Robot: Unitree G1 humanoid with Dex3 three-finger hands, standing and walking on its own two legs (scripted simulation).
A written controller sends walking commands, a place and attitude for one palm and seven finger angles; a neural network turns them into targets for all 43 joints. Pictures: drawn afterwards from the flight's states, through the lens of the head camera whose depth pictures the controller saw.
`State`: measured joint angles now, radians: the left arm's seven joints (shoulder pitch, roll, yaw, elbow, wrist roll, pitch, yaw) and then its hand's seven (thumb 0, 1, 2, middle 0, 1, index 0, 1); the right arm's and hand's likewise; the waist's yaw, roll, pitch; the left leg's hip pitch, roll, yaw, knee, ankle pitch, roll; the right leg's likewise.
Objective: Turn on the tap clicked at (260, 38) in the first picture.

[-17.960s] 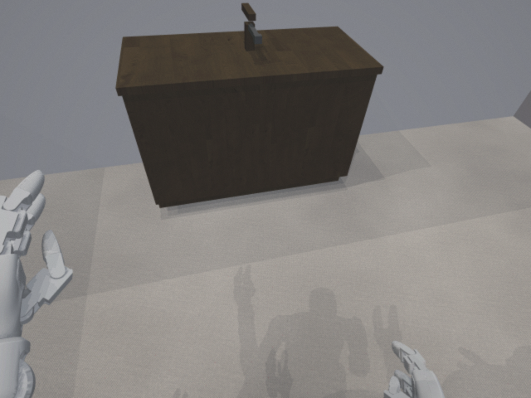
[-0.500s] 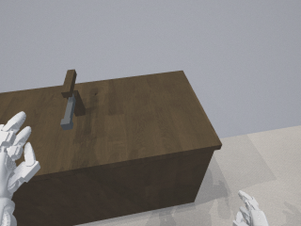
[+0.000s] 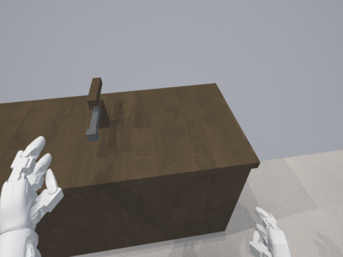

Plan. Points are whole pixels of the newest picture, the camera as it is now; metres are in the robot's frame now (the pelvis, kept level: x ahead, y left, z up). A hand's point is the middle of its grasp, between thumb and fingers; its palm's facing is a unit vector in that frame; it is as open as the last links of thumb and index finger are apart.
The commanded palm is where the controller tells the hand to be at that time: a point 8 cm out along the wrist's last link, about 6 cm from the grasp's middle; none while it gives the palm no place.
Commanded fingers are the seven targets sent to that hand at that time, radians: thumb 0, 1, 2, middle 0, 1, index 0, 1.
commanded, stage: turn the palm inward beside the body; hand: left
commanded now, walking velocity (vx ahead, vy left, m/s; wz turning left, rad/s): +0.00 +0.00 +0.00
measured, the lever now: (92, 134) +0.42 +0.30 +0.04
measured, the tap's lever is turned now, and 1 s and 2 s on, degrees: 0 0 0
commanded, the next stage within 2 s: reach beside the lever's end, fingers flat in 0.74 s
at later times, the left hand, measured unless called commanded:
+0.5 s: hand (62, 189) +0.19 +0.23 +0.14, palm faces +0.44 -0.89 -0.13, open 7.4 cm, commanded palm +0.14 +0.28 +0.15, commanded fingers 0.00 0.90 0.90 -0.20 -0.30 -0.20 -0.30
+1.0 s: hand (67, 185) +0.20 +0.23 +0.13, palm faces +0.47 -0.87 -0.13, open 7.4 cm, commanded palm +0.17 +0.28 +0.14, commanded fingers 0.00 0.90 0.90 -0.20 -0.30 -0.20 -0.30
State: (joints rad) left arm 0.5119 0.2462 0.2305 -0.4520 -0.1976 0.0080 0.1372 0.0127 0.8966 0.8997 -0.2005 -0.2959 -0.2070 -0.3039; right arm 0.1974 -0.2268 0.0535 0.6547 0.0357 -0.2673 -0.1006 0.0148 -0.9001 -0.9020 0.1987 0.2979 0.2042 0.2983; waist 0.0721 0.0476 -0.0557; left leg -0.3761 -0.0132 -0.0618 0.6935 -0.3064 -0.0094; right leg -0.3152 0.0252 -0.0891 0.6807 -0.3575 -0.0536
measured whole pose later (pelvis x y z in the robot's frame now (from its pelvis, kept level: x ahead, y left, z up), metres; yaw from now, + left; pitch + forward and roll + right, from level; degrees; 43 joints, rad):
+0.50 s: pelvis +0.01 +0.01 +0.00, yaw +0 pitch +0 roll -1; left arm 0.54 0.22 0.20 -0.50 -0.22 0.06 0.16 0.01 0.90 0.90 -0.20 -0.30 -0.20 -0.30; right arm 0.20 -0.23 0.06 0.66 0.03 -0.27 -0.10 0.02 -0.90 -0.90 0.20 0.30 0.20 0.30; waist 0.07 0.05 -0.06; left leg -0.37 -0.02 -0.06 0.69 -0.32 0.00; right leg -0.30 0.02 -0.09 0.67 -0.37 -0.04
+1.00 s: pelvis +0.01 -0.01 +0.00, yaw +0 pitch -1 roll +0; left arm 0.48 0.22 0.23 -0.40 -0.22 0.04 0.16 0.01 0.90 0.90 -0.20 -0.30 -0.21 -0.30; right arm 0.19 -0.24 0.04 0.67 0.03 -0.24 -0.10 0.01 -0.90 -0.90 0.20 0.30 0.20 0.30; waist 0.07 0.05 -0.05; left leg -0.35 -0.01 -0.07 0.67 -0.31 -0.02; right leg -0.29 0.03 -0.10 0.66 -0.37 -0.06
